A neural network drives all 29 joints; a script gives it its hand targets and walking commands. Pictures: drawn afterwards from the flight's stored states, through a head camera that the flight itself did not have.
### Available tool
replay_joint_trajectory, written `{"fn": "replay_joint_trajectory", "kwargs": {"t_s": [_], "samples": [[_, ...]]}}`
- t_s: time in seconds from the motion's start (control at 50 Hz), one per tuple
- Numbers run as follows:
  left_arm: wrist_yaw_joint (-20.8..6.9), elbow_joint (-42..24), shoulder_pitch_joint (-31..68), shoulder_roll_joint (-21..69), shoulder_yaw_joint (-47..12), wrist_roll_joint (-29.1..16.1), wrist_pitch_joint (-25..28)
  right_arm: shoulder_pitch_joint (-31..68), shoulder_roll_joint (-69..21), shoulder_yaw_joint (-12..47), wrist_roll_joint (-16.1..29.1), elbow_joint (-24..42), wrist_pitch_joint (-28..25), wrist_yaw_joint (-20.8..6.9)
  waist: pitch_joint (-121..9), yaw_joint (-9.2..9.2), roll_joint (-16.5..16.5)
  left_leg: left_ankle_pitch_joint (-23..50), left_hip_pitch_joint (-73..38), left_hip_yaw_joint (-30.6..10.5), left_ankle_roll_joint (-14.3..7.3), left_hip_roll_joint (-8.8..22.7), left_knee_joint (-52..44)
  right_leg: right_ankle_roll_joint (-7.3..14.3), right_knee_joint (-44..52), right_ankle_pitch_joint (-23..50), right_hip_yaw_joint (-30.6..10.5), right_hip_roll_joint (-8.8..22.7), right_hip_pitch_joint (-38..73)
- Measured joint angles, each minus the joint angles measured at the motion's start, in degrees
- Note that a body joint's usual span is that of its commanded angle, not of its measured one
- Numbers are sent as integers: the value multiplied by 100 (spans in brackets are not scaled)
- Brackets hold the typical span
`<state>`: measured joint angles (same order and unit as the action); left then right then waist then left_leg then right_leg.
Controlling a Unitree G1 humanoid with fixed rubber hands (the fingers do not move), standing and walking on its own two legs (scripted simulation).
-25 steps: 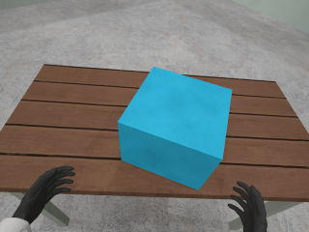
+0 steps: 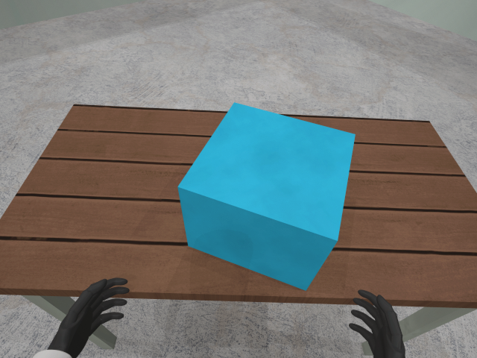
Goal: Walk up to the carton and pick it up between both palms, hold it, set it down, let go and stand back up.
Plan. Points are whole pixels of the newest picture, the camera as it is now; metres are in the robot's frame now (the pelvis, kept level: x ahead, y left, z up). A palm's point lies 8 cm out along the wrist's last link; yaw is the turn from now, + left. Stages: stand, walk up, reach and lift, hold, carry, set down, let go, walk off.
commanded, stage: set down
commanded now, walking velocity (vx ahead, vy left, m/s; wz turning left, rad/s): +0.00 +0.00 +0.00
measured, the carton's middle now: (268, 192) +0.41 -0.03 +0.03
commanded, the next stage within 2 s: let go in 0.54 s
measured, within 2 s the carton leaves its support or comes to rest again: neither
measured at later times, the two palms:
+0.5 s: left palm (95, 348) +0.15 +0.23 -0.03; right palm out of the picture +0.14 -0.23 -0.03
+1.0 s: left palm (115, 349) +0.16 +0.21 -0.07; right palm out of the picture +0.14 -0.25 -0.06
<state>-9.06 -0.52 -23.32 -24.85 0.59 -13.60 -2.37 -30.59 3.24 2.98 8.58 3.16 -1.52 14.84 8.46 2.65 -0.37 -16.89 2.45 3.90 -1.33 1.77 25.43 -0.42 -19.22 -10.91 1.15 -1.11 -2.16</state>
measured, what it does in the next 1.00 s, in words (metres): stands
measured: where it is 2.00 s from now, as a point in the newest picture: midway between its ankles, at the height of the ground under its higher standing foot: outside the picture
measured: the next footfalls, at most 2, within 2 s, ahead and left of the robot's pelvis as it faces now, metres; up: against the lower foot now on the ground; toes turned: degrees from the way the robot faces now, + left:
none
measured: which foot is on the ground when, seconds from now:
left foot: down 0.00-1.00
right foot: down 0.00-1.00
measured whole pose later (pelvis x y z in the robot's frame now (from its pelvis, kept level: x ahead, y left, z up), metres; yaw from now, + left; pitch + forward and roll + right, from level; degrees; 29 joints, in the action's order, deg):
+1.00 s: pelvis -0.01 -0.02 +0.00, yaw +1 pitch -6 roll -1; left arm -2.1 27.2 -9.8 -14.2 0.9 -1.7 -5.2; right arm -13.0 9.2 -1.9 1.2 -33.9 -9.4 1.8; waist 6.2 0.5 -1.8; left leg -14.8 4.1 2.9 0.3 2.0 24.5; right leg 1.3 -22.4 -11.6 2.2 -1.2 -5.3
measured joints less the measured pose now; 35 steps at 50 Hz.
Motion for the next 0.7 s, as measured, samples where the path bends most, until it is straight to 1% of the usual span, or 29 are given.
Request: {"fn": "replay_joint_trajectory", "kwargs": {"t_s": [0.08,0.16,0.22,0.32,0.38,0.42,0.5,0.58,0.62,0.7], "samples": [[62,270,76,223,8,207,-128,126,165,-145,-66,-351,11,-205,-69,-40,23,39,-54,-8,22,9,-68,13,71,37,5,-12,57],[95,603,222,370,-25,278,-188,283,255,-288,-99,-585,34,-303,-115,-73,17,82,-60,-25,45,14,-109,42,72,52,23,-18,50],[116,754,320,388,-30,314,-132,357,211,-284,-139,-626,46,-348,-128,-63,-6,125,-92,-55,64,4,-155,63,40,38,51,-9,59],[111,1102,503,479,9,430,-142,526,122,-147,-209,-1066,98,-446,-131,-42,-7,174,-134,-118,95,-1,-191,95,25,30,114,-4,102],[139,1359,543,576,23,494,-265,631,149,-161,-291,-1339,38,-495,-161,-76,23,173,-118,-137,111,13,-167,106,25,37,132,-17,102],[162,1408,549,589,-19,477,-228,669,175,-232,-345,-1430,-45,-510,-208,-113,16,173,-79,-156,118,10,-146,112,-15,23,152,-13,61],[211,1668,756,646,-4,614,-192,858,254,-402,-444,-1775,-139,-616,-269,-120,-1,189,-35,-148,127,11,-139,128,-84,3,145,-11,-14],[183,1933,913,684,65,699,-123,1017,298,-365,-476,-2089,-252,-685,-266,-153,-17,202,-28,-150,136,13,-132,139,-119,-1,148,-12,-32],[201,2139,988,708,91,794,-199,1117,320,-332,-522,-2317,-263,-748,-226,-165,-13,211,-45,-151,137,10,-135,141,-127,3,149,-9,-20],[323,2303,1057,794,44,907,-294,1242,320,-372,-642,-2576,-355,-885,-189,-168,-24,232,-27,-137,139,1,-143,144,-175,-4,138,2,-68]]}}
